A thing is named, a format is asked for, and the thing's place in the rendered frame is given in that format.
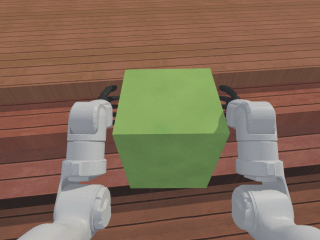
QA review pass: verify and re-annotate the robot right upper arm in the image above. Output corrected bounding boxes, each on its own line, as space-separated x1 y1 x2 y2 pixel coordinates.
231 184 320 240

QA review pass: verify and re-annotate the robot left upper arm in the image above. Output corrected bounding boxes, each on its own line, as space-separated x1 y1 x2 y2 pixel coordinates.
17 184 111 240

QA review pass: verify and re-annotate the left robot hand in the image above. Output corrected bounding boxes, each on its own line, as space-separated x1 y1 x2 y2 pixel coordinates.
98 85 120 125

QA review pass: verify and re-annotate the right robot hand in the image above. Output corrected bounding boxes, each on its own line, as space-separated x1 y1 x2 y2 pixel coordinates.
219 85 241 121

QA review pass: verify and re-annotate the right robot forearm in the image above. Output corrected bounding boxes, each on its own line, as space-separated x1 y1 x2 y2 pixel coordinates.
226 99 294 220

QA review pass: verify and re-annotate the left robot forearm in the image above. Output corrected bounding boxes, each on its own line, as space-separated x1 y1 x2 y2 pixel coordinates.
53 99 113 221

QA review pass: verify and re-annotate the carton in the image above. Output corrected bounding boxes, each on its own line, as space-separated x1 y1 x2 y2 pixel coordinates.
112 68 230 189

